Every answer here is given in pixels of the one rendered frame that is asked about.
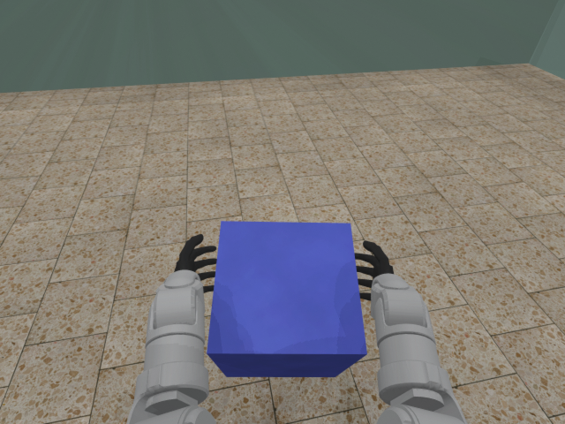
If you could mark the right robot forearm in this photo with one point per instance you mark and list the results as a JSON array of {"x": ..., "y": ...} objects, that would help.
[{"x": 410, "y": 372}]

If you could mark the left robot upper arm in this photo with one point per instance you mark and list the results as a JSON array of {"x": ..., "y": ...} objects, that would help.
[{"x": 191, "y": 414}]

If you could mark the robot left hand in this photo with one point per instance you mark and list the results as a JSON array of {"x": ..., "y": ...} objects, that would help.
[{"x": 189, "y": 254}]

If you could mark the left robot forearm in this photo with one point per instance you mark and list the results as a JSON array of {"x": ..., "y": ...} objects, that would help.
[{"x": 174, "y": 375}]

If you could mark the carton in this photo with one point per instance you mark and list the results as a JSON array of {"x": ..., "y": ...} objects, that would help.
[{"x": 286, "y": 300}]

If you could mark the right robot upper arm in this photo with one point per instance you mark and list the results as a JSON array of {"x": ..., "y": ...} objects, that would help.
[{"x": 405, "y": 414}]

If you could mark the robot right hand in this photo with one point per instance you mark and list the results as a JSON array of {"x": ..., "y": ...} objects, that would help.
[{"x": 380, "y": 266}]

